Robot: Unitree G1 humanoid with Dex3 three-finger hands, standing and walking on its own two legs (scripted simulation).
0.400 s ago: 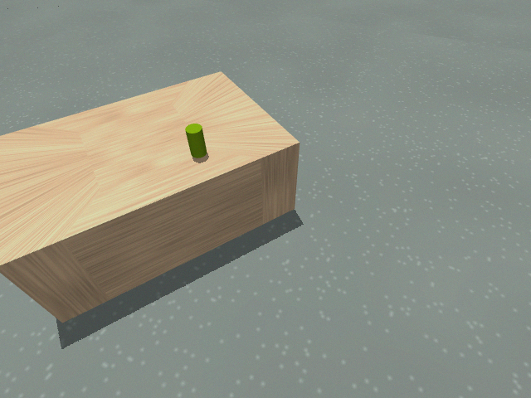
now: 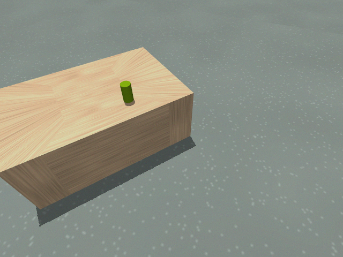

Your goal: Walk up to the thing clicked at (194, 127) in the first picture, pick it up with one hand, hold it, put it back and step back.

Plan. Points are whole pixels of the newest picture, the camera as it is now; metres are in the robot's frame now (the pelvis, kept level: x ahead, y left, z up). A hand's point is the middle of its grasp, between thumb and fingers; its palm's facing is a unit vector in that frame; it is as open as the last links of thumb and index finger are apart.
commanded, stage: stand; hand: right
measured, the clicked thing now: (127, 92) +1.07 +0.29 -0.30
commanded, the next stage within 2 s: walk up in 0.72 s
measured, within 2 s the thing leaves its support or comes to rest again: neither
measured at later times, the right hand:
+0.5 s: hand out of the picture +0.08 -0.25 -0.16, palm faces -0.03 +0.94 -0.34, open 7.4 cm
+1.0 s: hand out of the picture +0.16 -0.23 -0.14, palm faces -0.21 +0.89 -0.40, open 7.4 cm
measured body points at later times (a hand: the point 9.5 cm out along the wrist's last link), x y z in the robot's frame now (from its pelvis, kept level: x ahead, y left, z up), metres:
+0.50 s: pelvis +0.00 +0.00 +0.00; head +0.01 +0.00 +0.45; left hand +0.08 +0.30 -0.13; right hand +0.08 -0.30 -0.13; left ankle +0.00 +0.13 -0.75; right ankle +0.00 -0.12 -0.75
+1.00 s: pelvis +0.05 +0.05 -0.02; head +0.06 +0.07 +0.43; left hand +0.05 +0.40 -0.13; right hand +0.17 -0.28 -0.11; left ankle +0.10 +0.22 -0.73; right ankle +0.00 -0.11 -0.75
